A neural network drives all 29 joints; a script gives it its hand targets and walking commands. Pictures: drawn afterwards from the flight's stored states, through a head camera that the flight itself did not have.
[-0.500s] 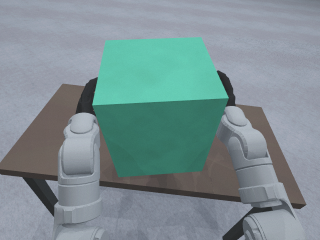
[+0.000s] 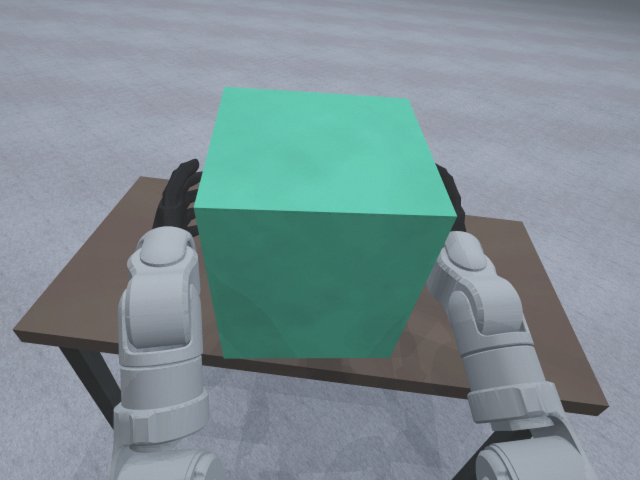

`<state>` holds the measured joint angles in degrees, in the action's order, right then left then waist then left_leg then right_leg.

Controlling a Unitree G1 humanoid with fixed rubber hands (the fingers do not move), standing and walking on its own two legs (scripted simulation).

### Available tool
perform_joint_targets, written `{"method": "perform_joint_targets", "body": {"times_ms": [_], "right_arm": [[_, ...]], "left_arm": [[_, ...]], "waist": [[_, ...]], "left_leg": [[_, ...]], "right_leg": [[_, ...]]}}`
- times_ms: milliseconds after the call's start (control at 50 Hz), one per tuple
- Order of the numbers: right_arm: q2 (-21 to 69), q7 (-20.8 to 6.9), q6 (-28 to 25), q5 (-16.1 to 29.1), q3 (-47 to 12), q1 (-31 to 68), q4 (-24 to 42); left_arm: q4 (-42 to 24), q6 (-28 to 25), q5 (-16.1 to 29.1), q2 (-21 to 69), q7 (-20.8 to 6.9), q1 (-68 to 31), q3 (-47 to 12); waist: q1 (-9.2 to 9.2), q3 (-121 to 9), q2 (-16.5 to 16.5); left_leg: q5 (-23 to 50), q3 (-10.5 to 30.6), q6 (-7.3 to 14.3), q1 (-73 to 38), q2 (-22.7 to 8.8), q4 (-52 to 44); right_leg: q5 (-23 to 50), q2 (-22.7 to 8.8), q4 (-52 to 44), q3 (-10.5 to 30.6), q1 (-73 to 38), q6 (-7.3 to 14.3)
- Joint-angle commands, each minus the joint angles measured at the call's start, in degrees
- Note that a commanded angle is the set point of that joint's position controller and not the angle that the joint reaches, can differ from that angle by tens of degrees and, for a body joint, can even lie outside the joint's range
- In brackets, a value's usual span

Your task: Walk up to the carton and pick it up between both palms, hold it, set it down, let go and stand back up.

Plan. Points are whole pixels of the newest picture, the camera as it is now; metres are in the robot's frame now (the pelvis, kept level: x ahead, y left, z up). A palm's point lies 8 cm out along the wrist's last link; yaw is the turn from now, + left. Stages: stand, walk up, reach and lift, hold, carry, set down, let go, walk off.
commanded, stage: hold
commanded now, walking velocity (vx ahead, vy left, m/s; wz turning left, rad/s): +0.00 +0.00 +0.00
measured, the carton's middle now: (313, 232) +0.37 +0.01 +0.17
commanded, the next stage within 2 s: none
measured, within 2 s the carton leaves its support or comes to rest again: neither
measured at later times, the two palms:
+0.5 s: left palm (179, 229) +0.35 +0.16 +0.19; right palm (443, 226) +0.36 -0.14 +0.19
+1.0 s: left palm (180, 228) +0.35 +0.16 +0.19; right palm (444, 227) +0.36 -0.14 +0.19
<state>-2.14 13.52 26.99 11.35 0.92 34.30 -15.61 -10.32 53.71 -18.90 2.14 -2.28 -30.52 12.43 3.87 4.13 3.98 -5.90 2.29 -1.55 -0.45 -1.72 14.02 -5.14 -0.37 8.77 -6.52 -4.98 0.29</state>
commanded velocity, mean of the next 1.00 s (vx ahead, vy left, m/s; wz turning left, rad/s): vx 0.00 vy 0.00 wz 0.00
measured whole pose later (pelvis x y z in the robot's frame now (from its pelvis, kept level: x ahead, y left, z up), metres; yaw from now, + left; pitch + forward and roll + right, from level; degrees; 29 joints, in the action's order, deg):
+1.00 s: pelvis +0.01 +0.00 +0.00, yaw +0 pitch -8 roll -1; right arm -2.9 13.2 25.2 11.6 0.4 34.2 -15.7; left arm -10.9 52.1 -18.7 2.0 -1.4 -29.8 11.4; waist 4.4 4.1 4.6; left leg -6.7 2.2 -1.5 0.4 -1.8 15.0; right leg -5.2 -0.3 8.2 -6.5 -4.8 0.1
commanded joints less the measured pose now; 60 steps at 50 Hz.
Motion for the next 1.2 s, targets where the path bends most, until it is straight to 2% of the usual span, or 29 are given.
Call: {"method": "perform_joint_targets", "body": {"times_ms": [0, 160, 360, 720, 920, 1180], "right_arm": [[18.0, -4.7, -5.9, 0.8, -12.3, 44.2, 14.0], [20.2, -5.4, -6.8, -0.7, -12.0, 45.0, 10.2], [20.5, -4.2, -6.6, 1.3, -14.6, 43.2, 13.0], [17.7, -3.9, -5.9, 3.2, -15.5, 40.0, 16.7], [17.8, -3.7, -5.9, 3.7, -16.4, 39.8, 17.7], [18.5, -3.3, -6.0, 3.4, -16.3, 40.4, 16.9]], "left_arm": [[-6.5, -7.1, 11.2, 20.3, -6.1, -40.9, -23.3], [-3.5, -9.7, 10.6, 20.4, -5.9, -43.6, -21.8], [-6.7, -9.7, 10.5, 20.7, -6.6, -42.1, -23.2], [-11.3, -7.4, 10.6, 21.4, -6.1, -37.4, -25.6], [-11.9, -7.0, 10.5, 21.2, -6.2, -36.6, -25.4], [-10.3, -7.4, 10.6, 20.7, -6.6, -37.5, -24.3]], "waist": [[0.85, -21.4, -4.5], [0.32, -26.6, -4.9], [0.89, -28.0, -5.2], [1.59, -25.5, -6.0], [1.15, -25.3, -5.3], [0.95, -24.7, -4.7]], "left_leg": [[3.3, -5.5, -0.2, -3.0, 3.5, -1.2], [6.8, -5.3, 0.9, -2.5, 4.1, 0.4], [14.5, -4.4, 0.5, -4.4, 4.5, 1.9], [19.1, -4.0, -1.7, -8.5, 3.9, 2.3], [19.8, -4.3, -1.5, -8.7, 4.0, 2.3], [16.6, -4.6, -0.8, -7.1, 4.2, 1.7]], "right_leg": [[-3.1, 3.2, -0.2, -1.8, -1.6, -1.2], [1.1, 2.9, 1.1, -1.5, -3.1, -1.9], [8.6, 3.1, 1.8, -1.3, -5.3, -2.2], [7.8, 3.9, 0.3, -1.5, -4.0, -1.3], [9.4, 3.7, 0.3, -1.3, -5.0, -1.4], [9.0, 3.3, 0.5, -1.2, -5.4, -1.8]]}}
